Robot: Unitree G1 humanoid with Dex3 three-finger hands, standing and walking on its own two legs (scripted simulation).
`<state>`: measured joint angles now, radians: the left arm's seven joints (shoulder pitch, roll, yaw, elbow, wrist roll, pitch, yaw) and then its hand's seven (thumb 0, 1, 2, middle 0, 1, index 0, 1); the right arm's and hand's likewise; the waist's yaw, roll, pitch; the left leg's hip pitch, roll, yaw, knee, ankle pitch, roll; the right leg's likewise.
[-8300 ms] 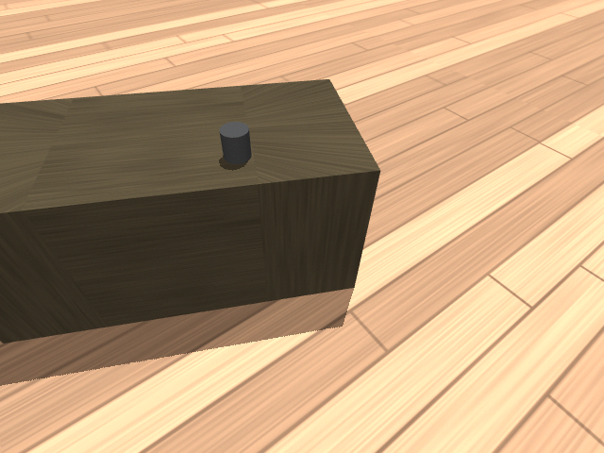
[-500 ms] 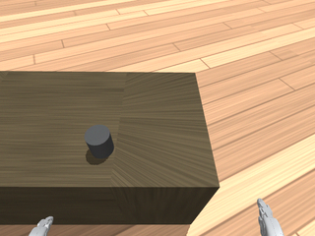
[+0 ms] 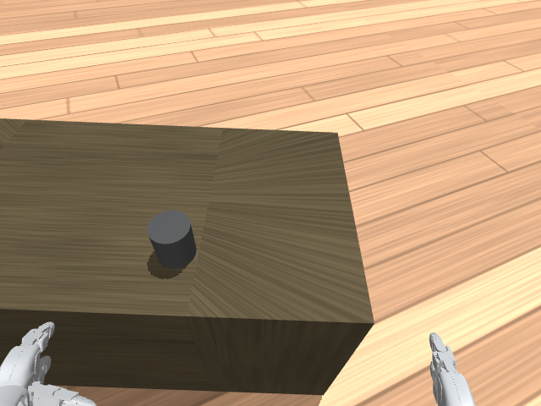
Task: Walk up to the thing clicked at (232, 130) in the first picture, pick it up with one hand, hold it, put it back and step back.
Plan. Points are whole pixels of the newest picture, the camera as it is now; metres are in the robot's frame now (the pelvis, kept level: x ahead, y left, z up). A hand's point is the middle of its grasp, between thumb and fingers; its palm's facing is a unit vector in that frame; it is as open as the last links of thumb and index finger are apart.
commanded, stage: go down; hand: left
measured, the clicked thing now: (173, 239) +0.47 +0.19 -0.09
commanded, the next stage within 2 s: approach in 1.42 s
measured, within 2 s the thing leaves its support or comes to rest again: neither
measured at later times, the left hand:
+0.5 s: hand (30, 287) +0.31 +0.35 +0.03, palm faces +0.17 -0.97 -0.16, open 17.6 cm
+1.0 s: hand (22, 258) +0.34 +0.36 +0.05, palm faces +0.17 -0.98 -0.11, open 17.6 cm
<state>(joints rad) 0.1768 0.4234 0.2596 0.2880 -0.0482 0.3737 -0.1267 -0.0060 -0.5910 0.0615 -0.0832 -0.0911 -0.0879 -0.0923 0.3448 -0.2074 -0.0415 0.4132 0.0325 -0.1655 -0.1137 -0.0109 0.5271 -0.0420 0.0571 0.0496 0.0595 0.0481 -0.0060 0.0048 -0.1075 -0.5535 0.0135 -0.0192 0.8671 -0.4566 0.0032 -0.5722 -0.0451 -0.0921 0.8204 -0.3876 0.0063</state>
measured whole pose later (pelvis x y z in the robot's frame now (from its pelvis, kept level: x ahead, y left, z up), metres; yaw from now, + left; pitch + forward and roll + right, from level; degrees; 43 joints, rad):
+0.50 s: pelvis -0.01 +0.00 +0.00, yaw -1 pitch +10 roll -1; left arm -0.30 0.66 0.47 0.86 -0.09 0.07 -0.41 -0.01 -0.59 0.04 -0.07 -0.07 -0.08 -0.06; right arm 0.30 -0.24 -0.01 0.54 0.03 -0.21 -0.11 -0.01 0.53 -0.05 0.06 0.05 0.06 0.05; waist -0.03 -0.01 -0.09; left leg -0.59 0.02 0.00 0.83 -0.42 0.00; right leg -0.61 -0.03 -0.07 0.78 -0.33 0.00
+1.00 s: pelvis -0.01 +0.01 +0.00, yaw -2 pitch +13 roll -2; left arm -0.45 0.76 0.54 1.08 -0.11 -0.10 -0.49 -0.01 -0.60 0.03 -0.07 -0.07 -0.08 -0.07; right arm 0.25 -0.25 0.01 0.55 0.02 -0.18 -0.12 -0.01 0.50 -0.05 0.06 0.05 0.06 0.05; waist -0.07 -0.02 -0.10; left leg -0.65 0.03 0.00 0.83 -0.41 0.01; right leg -0.66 -0.03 -0.07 0.76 -0.32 0.01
